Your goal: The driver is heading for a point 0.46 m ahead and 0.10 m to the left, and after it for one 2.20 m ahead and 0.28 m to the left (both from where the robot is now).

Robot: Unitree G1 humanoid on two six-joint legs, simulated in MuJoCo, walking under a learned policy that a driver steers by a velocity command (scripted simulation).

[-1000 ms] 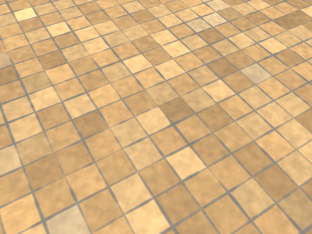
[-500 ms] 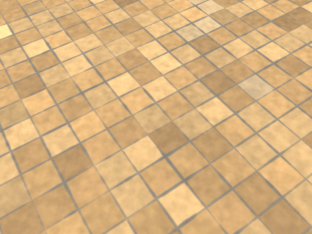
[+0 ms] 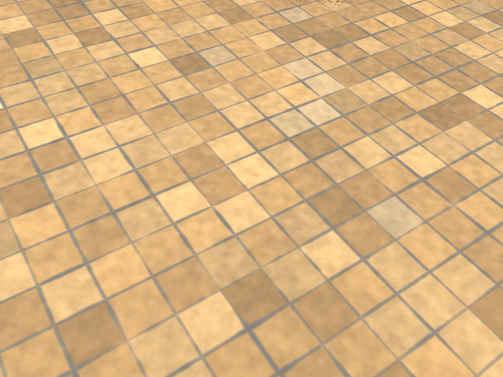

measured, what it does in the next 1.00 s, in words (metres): walks ahead, turning left: right foot, then left foot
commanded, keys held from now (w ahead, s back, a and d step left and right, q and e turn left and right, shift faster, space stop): w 0.20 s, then w+q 0.44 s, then q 0.16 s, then no key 0.20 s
